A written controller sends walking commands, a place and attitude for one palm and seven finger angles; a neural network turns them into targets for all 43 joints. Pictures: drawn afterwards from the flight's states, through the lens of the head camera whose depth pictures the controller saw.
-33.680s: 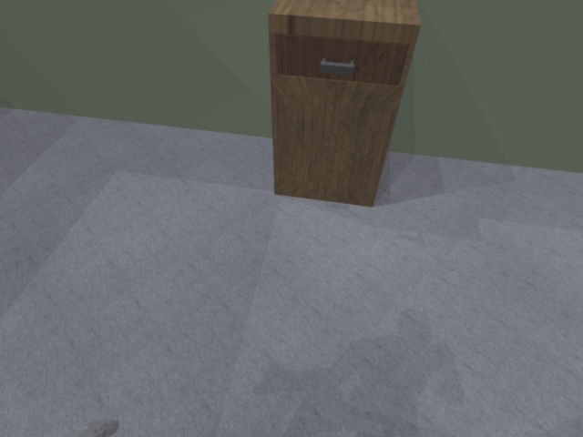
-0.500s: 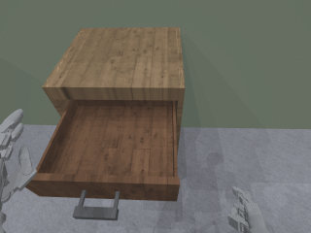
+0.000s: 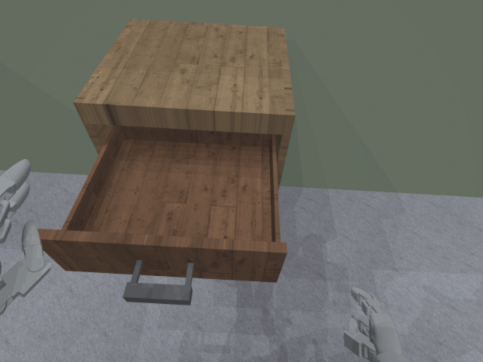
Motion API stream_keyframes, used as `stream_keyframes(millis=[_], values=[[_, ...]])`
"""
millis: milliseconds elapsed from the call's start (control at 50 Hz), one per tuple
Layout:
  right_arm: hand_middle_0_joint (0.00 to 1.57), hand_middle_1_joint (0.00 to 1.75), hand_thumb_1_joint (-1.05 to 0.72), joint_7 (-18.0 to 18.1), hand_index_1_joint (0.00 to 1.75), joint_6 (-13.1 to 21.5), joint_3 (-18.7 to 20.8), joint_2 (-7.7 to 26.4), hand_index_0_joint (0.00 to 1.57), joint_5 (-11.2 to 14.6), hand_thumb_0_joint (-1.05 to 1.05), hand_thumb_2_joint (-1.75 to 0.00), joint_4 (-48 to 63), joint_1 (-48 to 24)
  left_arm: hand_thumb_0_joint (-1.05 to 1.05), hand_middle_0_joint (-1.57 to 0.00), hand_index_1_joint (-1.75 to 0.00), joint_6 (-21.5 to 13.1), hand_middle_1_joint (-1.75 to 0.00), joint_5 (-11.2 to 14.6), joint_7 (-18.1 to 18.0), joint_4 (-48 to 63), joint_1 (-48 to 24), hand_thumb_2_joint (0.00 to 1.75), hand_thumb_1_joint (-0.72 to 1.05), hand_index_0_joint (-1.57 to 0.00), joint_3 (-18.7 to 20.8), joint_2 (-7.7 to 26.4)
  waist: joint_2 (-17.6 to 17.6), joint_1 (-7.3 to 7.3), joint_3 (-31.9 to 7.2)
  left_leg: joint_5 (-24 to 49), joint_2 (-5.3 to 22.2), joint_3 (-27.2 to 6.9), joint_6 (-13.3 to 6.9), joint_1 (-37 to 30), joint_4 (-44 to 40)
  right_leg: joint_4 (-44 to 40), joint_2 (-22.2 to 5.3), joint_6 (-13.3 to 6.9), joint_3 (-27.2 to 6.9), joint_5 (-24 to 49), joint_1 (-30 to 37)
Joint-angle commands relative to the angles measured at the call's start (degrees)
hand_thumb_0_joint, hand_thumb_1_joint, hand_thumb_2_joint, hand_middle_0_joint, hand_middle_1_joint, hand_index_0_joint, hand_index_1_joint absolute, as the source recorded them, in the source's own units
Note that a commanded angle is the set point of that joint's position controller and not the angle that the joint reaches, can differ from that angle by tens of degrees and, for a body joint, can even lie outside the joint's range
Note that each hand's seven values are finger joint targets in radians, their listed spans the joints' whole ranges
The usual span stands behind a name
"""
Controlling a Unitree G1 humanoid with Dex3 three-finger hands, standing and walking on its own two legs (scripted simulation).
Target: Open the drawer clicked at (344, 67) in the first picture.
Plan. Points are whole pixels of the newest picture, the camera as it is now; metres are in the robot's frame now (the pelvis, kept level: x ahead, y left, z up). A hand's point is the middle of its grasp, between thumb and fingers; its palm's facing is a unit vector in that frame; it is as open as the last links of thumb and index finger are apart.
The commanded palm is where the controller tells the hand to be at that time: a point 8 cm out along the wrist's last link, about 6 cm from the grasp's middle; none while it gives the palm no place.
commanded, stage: step back with the hand held close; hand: left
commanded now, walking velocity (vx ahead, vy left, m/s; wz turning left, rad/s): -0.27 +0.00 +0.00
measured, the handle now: (161, 280) +0.26 +0.17 -0.06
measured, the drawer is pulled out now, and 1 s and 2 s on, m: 0.30 0.30 0.30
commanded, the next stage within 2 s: stop stepping back and stand still in 0.70 s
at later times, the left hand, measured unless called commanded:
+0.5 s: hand (77, 311) +0.15 +0.18 +0.17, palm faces +0.14 -0.85 -0.51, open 7.4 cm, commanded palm +0.07 +0.25 +0.19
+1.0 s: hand out of the picture -0.01 +0.15 +0.18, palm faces +0.25 -0.80 -0.54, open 7.4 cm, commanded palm -0.07 +0.21 +0.19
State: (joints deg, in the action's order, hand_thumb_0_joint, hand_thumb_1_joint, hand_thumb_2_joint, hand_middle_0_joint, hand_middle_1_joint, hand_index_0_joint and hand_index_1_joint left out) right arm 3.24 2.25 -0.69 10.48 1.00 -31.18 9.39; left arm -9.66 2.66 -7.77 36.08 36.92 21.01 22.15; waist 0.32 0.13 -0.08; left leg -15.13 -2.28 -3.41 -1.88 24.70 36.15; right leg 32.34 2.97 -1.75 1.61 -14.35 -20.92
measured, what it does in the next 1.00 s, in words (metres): walks backwards: right foot, then left foot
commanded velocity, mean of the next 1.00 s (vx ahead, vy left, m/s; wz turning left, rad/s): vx -0.24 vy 0.01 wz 0.03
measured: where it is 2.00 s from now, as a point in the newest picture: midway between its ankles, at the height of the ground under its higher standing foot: outside the picture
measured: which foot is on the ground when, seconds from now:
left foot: down 0.00-0.54, up 0.56-0.76, down 0.78-1.00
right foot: down 0.00-0.14, up 0.16-0.46, down 0.48-1.00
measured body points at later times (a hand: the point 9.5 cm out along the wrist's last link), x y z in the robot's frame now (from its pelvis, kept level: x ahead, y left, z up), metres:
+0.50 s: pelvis -0.08 -0.02 +0.00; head -0.01 -0.01 +0.44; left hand +0.13 +0.23 +0.19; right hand +0.12 -0.24 -0.08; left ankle +0.05 +0.10 -0.73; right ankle -0.16 -0.12 -0.73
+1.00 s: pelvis -0.21 -0.06 +0.00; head -0.18 -0.06 +0.45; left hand -0.03 +0.20 +0.21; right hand -0.02 -0.29 -0.07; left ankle -0.15 +0.08 -0.72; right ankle -0.17 -0.13 -0.73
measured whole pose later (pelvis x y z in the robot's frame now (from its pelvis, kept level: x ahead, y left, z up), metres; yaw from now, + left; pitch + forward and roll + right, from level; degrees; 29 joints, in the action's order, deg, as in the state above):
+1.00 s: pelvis -0.21 -0.06 +0.00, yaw -1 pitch +0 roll +0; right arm 2.2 3.7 -0.5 9.7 1.3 -30.6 8.7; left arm -9.8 3.1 -8.1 40.9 40.7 22.5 25.8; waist -0.6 -1.5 3.9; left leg -15.3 2.3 0.5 0.8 21.4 34.1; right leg 32.9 1.7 -3.0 6.6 -13.9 -19.2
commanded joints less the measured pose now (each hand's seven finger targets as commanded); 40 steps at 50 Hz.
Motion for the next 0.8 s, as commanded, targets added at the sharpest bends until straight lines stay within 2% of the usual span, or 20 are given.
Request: stream_keyframes(millis=[0,60,100,120,140,160,180,260,360,400,460,480,520,540,560,600,660,720,760,780], values=[[0.2,0.3,-0.9,0.8,0.3,3.1,4.0,8.6,0.2,-0.2,0.0,-0.9,6.6,-3.4,0.0,-0.2,-0.3,-4.4,-0.3,0.3,-2.1,12.1,-2.5,0.9,0.9,-0.2,6.7,10.0,-4.4,-1.92,-5.1,-6.3,1.7,-0.9,1.1,-7.0,6.7,-16.0,-16.7,-5.6,-16.6,-5.8,-6.4],[0.2,0.3,-0.9,0.9,0.3,2.6,3.5,7.9,0.2,-0.2,0.0,-0.9,7.0,-4.5,0.0,-0.2,-0.3,-4.7,-0.3,0.3,-2.3,12.6,-1.5,0.9,0.9,-0.2,7.4,10.3,-1.3,-1.48,-4.8,-4.0,4.5,-3.0,0.2,-7.5,-3.0,-10.7,-12.5,-2.9,-10.0,-3.9,-4.7],[0.2,0.3,-0.9,1.3,0.3,3.1,3.5,8.8,0.2,-0.1,0.0,-0.9,8.2,-6.2,0.0,-0.2,-0.3,-5.3,-0.3,-0.2,-2.3,15.2,-1.0,0.9,0.9,-0.2,9.2,12.0,9.8,-0.87,-4.3,-5.4,11.9,-10.2,-1.9,0.2,-16.4,-1.6,-5.2,0.6,-4.5,-6.4,1.8],[0.2,0.3,-0.9,1.1,0.3,3.9,3.2,8.7,0.2,-0.1,0.0,-0.9,9.1,-6.2,0.0,-0.2,-0.3,-6.0,-0.3,-0.6,-2.2,16.7,-0.7,0.9,0.9,-0.2,9.4,11.4,15.8,-0.58,-5.6,-12.8,16.8,-15.0,-3.8,8.9,-23.0,8.0,-1.8,1.8,-1.6,-8.5,10.2],[0.2,0.3,-0.9,1.2,0.3,4.6,3.3,8.2,0.2,-0.8,0.0,-0.9,9.1,-5.6,0.0,-0.2,-0.3,-6.1,-0.3,-1.3,-2.2,16.6,-1.7,0.9,0.9,-0.2,9.7,11.1,17.0,-0.63,-5.2,-16.5,19.2,-18.6,-5.6,13.9,-26.5,16.0,-0.7,2.2,-2.2,-9.7,13.0],[0.2,0.3,-0.9,1.2,0.3,5.1,3.6,7.5,0.2,-1.3,0.0,-0.9,8.5,-4.5,0.0,-0.2,-0.3,-6.0,-0.3,-0.8,-2.3,16.4,-1.4,0.9,0.9,-0.2,9.5,10.6,13.5,-0.54,-5.5,-8.7,19.3,-17.6,-5.9,10.3,-24.2,18.0,-1.4,1.9,-3.0,-10.9,9.5],[0.2,0.3,-0.9,0.9,0.3,5.6,3.9,7.6,0.2,-1.5,0.0,-0.9,7.6,-3.7,0.0,-0.2,-0.3,-6.1,-0.3,-0.4,-2.1,15.8,-0.4,0.9,0.9,-0.2,9.1,9.9,9.3,-0.24,-6.8,1.5,18.7,-15.2,-6.0,4.6,-19.9,16.2,-1.7,1.7,-3.2,-12.8,6.2],[0.2,0.3,-0.9,-0.3,0.3,7.1,4.1,8.5,0.2,-1.5,0.0,-0.9,4.5,-2.7,0.0,-0.2,-0.3,-5.7,-0.3,0.5,-0.9,13.9,1.2,0.9,0.9,-0.2,6.1,7.4,9.3,-0.27,-10.8,27.4,17.2,-10.2,-5.4,-13.6,-14.1,10.0,-1.0,2.8,-0.9,-13.3,-1.2],[0.2,0.3,-0.9,-1.2,0.3,7.4,3.7,8.7,0.2,-1.4,0.0,-0.9,4.0,-4.4,0.0,-0.2,-0.3,-5.4,-0.3,1.3,0.5,15.8,1.0,0.9,0.9,-0.2,7.5,9.2,11.4,0.24,-14.3,33.8,16.6,-8.2,-5.0,-19.7,-12.9,3.2,-0.4,3.0,-0.3,-10.8,0.3],[0.2,0.3,-0.9,-1.4,0.3,6.8,3.5,8.9,0.2,-1.7,0.0,-0.9,4.5,-5.5,0.0,-0.2,-0.3,-5.6,-0.3,1.9,1.0,17.1,2.8,0.9,0.9,-0.2,10.3,11.5,13.5,0.86,-15.8,33.4,16.1,-7.4,-4.7,-18.4,-12.2,-1.5,-0.6,2.7,-0.1,-7.3,3.6],[0.2,0.3,-0.9,-1.8,0.3,6.0,3.1,8.8,0.2,-0.7,0.0,-0.9,6.3,-7.2,0.0,-0.2,-0.3,-6.6,-0.3,3.2,2.3,17.4,4.6,0.9,0.9,-0.2,12.1,12.3,11.2,1.29,-16.2,24.0,14.8,-4.4,-2.9,-13.0,-9.9,-8.0,-1.9,2.3,1.0,0.4,10.2],[0.2,0.3,-0.9,-1.9,0.3,5.7,3.3,8.5,0.2,-0.1,0.0,-0.9,6.6,-6.4,0.0,-0.2,-0.3,-7.0,-0.3,3.3,2.8,17.2,4.9,0.9,0.9,-0.2,11.5,11.6,7.4,1.27,-16.7,20.1,11.7,-1.5,-1.2,-12.6,-6.2,-10.8,-3.0,2.0,1.6,6.0,10.6],[0.2,0.3,-0.9,-1.5,0.3,4.5,4.5,7.7,0.2,2.1,0.0,-0.9,7.3,-6.7,0.0,-0.2,-0.3,-6.7,-0.3,3.3,2.5,13.4,6.7,0.9,0.9,-0.2,12.0,12.8,-11.9,-0.07,-13.6,-2.5,2.0,5.4,2.7,-9.4,11.7,-16.2,-16.1,-0.6,-7.2,20.0,3.1],[0.2,0.3,-0.9,-0.9,0.3,4.0,4.9,7.7,0.2,2.6,0.0,-0.9,7.7,-8.8,0.0,-0.2,-0.3,-6.7,-0.3,2.9,1.9,11.1,6.0,0.9,0.9,-0.2,12.0,12.7,-12.7,-0.01,-8.7,-10.1,-0.3,2.9,3.0,-2.1,24.2,-15.7,-21.7,-4.7,-13.9,21.9,-0.9],[0.2,0.3,-0.9,-0.2,0.3,3.3,4.3,6.0,0.2,1.6,0.0,-0.9,6.6,-9.7,0.0,-0.2,-0.3,-5.8,-0.3,2.4,1.2,8.0,6.3,0.9,0.9,-0.2,12.1,12.1,-10.7,-0.5,-6.7,-14.5,0.2,0.4,3.4,4.4,30.4,-13.6,-23.4,-8.2,-14.8,28.7,0.8],[0.2,0.3,-0.9,1.0,0.3,2.1,1.8,3.6,0.2,0.2,0.0,-0.9,6.0,-10.2,0.0,-0.2,-0.3,-5.1,-0.3,0.9,0.1,6.3,3.3,0.9,0.9,-0.2,9.2,8.8,-5.6,-1.48,-5.0,-18.0,1.5,0.6,3.5,10.6,24.0,-8.0,-20.3,-8.0,-9.2,44.6,10.4],[0.2,0.3,-0.9,2.7,0.3,0.7,1.7,5.2,0.2,-0.1,0.0,-0.9,5.8,-9.1,0.0,-0.2,-0.3,-4.5,-0.3,-0.7,-1.7,5.5,-0.5,0.9,0.9,-0.2,7.5,9.3,-8.5,-1.93,-5.6,-13.4,1.4,3.5,3.4,5.4,7.3,-4.6,-16.6,-4.4,-7.0,53.1,16.0],[0.2,0.3,-0.9,2.5,0.3,-0.3,2.5,6.6,0.2,-0.1,0.0,-0.9,6.0,-6.9,0.0,-0.2,-0.3,-3.9,-0.3,-0.4,-2.5,11.0,-0.6,0.9,0.9,-0.2,5.0,8.7,-4.7,-1.92,-7.7,5.9,3.2,5.0,2.2,-3.6,-12.9,-0.4,-13.5,-0.1,-3.5,47.7,18.8],[0.2,0.3,-0.9,1.5,0.3,0.6,4.9,8.9,0.2,0.6,0.0,-0.9,7.2,-5.8,0.0,-0.2,-0.3,-5.0,-0.3,-0.1,-2.4,17.5,-1.6,0.9,0.9,-0.2,5.8,10.7,5.3,-0.55,-11.6,42.1,14.7,-2.8,-1.5,-17.0,-12.3,3.6,-7.6,4.0,-2.1,18.3,7.9],[0.2,0.3,-0.9,0.3,0.3,2.1,5.6,9.3,0.2,1.4,0.0,-0.9,7.6,-4.1,0.0,-0.2,-0.3,-6.0,-0.3,0.8,-1.5,17.5,1.2,0.9,0.9,-0.2,5.6,9.6,7.6,-0.26,-13.3,46.2,18.3,-3.3,-2.5,-19.8,-13.5,7.2,-6.2,3.3,-2.4,1.0,5.3]])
